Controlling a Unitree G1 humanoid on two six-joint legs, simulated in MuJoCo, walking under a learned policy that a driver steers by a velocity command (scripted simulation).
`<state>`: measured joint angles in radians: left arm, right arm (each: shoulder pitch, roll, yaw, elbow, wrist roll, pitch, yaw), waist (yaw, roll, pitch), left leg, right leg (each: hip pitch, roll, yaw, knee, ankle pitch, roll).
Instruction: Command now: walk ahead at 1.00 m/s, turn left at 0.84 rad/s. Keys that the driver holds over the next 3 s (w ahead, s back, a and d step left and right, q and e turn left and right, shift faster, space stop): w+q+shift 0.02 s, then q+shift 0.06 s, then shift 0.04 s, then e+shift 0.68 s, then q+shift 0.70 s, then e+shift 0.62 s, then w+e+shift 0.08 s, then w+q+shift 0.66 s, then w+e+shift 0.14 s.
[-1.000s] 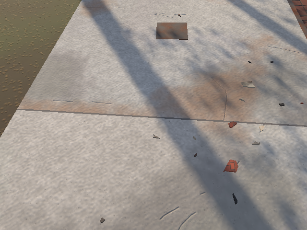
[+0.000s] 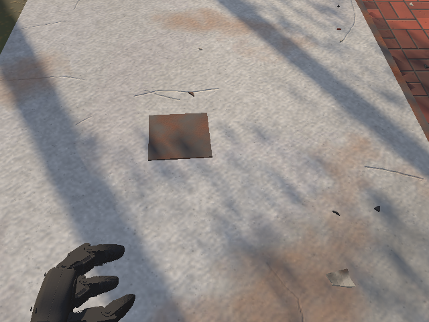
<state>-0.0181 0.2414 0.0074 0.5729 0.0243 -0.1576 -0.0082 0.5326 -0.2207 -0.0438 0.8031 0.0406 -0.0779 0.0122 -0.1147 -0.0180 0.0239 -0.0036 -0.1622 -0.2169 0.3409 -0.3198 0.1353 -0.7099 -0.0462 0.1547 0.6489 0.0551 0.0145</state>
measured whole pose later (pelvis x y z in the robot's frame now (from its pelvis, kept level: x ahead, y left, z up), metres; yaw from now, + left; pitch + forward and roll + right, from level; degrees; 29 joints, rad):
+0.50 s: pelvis +0.31 +0.00 -0.02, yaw +1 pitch +1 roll -2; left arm 0.41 0.32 0.08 0.75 -0.03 -0.02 0.02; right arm -0.01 -0.26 -0.01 0.57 -0.03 -0.03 -0.02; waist 0.11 0.00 0.04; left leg -0.46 0.00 -0.08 0.59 -0.16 0.00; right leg -0.37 0.09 0.16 0.76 -0.48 0.03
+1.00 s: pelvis +0.35 -0.06 +0.00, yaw -17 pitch +1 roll +2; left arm 0.16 0.24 0.03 0.62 0.03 0.01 0.01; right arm 0.19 -0.33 -0.09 0.81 0.02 0.04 -0.02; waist -0.03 0.05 0.01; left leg -0.53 0.05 0.01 1.11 -0.42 -0.07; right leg -0.31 -0.02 -0.06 0.53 -0.25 -0.05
